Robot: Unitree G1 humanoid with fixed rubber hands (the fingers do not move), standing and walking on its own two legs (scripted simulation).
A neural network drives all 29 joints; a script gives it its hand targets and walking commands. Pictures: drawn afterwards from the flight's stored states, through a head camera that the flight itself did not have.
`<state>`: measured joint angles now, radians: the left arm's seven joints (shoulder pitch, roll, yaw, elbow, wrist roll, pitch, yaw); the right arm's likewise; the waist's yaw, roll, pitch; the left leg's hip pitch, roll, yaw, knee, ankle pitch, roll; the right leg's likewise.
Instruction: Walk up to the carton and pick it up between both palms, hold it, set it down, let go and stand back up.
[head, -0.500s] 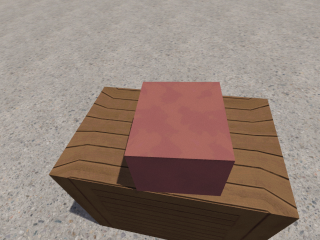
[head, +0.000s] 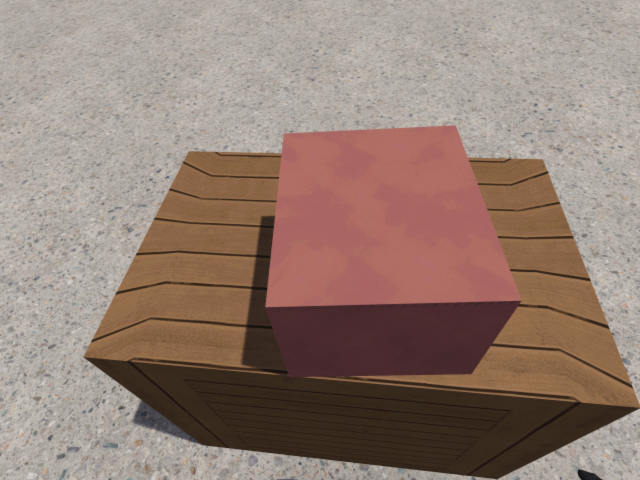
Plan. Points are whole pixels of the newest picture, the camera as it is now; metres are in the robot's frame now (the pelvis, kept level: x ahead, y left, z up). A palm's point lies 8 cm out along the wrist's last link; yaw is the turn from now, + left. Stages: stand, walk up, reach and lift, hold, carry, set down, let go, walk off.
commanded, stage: walk up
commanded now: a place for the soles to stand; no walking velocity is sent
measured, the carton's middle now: (373, 249) +0.44 -0.03 +0.01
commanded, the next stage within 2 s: reach and lift in 1.16 s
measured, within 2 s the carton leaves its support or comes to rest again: neither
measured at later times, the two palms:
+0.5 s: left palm out of the picture +0.13 +0.29 -0.09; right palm out of the picture +0.08 -0.29 -0.09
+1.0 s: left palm out of the picture +0.11 +0.30 -0.07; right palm out of the picture +0.05 -0.30 -0.09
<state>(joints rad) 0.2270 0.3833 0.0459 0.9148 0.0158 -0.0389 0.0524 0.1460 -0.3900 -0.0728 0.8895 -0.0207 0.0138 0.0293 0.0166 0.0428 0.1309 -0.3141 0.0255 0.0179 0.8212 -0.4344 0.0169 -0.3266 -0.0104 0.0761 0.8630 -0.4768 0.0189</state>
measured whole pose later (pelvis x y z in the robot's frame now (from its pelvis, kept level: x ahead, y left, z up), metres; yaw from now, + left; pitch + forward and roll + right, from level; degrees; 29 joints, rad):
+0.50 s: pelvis +0.00 +0.01 +0.02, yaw -4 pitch -4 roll -1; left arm 0.08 0.33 0.01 1.03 -0.01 -0.02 0.01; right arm 0.09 -0.35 -0.02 1.01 0.01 0.00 0.00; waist -0.01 0.01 0.11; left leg -0.18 0.04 0.10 0.63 -0.37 0.02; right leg -0.22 0.01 0.06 0.60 -0.31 0.02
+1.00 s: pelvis +0.00 +0.01 +0.04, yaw -6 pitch -3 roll +0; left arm 0.11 0.33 0.01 1.11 0.01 -0.04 0.01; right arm 0.09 -0.36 -0.03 1.10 -0.01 0.01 0.02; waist 0.00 0.03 0.07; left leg -0.09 0.03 0.13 0.40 -0.25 0.01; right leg -0.16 0.01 0.08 0.41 -0.20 0.02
